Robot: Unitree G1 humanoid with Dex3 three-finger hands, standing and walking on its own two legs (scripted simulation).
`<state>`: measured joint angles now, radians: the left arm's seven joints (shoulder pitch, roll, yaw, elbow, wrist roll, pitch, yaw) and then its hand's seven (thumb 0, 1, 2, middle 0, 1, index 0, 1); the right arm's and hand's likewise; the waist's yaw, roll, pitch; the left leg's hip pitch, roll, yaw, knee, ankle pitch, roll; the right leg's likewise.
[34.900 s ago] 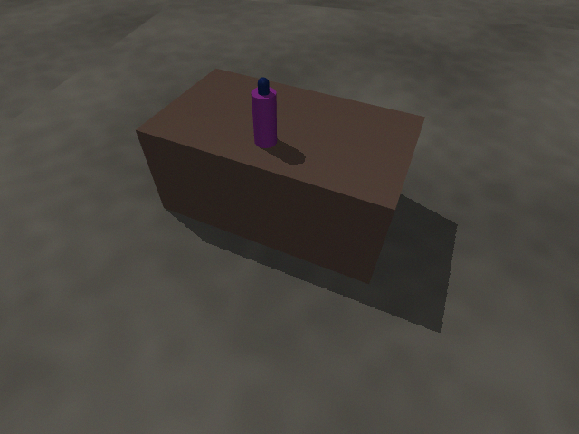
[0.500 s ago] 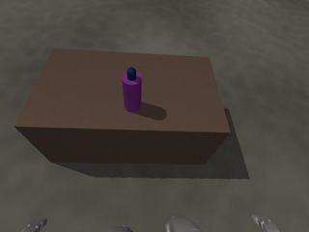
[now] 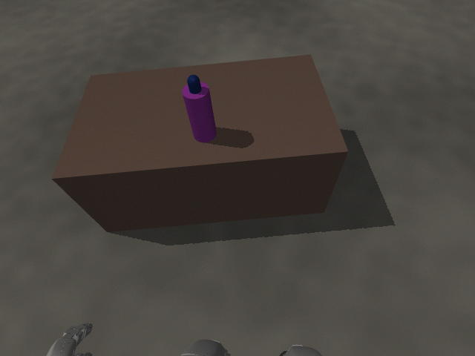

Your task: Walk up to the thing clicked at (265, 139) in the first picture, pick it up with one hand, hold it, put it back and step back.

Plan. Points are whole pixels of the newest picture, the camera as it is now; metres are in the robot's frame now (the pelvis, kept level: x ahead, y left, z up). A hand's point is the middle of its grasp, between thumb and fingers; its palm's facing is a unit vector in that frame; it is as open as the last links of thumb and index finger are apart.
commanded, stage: step back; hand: left
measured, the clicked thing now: (199, 108) +0.85 +0.16 -0.19
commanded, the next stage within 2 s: stand in 1.78 s
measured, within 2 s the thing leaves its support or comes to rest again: neither
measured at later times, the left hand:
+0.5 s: hand out of the picture -0.10 +0.28 -0.17, palm faces -0.07 -0.92 -0.40, open 7.4 cm
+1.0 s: hand out of the picture -0.20 +0.27 -0.15, palm faces +0.03 -0.94 -0.33, open 7.4 cm
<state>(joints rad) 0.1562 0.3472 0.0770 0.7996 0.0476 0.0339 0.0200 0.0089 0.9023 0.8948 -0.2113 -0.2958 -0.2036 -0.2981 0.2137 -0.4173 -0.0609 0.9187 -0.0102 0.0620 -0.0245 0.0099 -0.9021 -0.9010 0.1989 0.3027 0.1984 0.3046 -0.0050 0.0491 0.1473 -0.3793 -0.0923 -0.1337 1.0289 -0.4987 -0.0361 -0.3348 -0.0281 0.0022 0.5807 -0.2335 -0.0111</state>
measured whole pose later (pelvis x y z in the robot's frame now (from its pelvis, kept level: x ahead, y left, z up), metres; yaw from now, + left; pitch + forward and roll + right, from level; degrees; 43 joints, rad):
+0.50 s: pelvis -0.17 +0.01 -0.01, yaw -4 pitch -2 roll +0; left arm 0.20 0.41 0.07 0.89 0.03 0.05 0.01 0.01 0.91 0.90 -0.21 -0.30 -0.20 -0.30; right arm 0.05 -0.39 -0.05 0.81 -0.04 0.04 0.00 0.01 -0.90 -0.90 0.20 0.30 0.20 0.31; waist 0.04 -0.03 0.19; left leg -0.42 0.05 0.06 0.64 -0.20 0.01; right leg -0.23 0.01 0.06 0.69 -0.43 0.03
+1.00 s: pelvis -0.29 +0.00 +0.00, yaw +2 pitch -3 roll +0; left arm 0.18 0.38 0.06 0.90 0.03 0.05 -0.02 0.01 0.91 0.90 -0.21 -0.29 -0.20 -0.30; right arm 0.24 -0.33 -0.03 0.98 -0.05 0.00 0.00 0.01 -0.90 -0.90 0.20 0.30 0.20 0.31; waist 0.00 -0.05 0.07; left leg -0.18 -0.03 -0.01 0.55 -0.32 0.03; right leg -0.36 -0.02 0.04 0.82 -0.44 -0.02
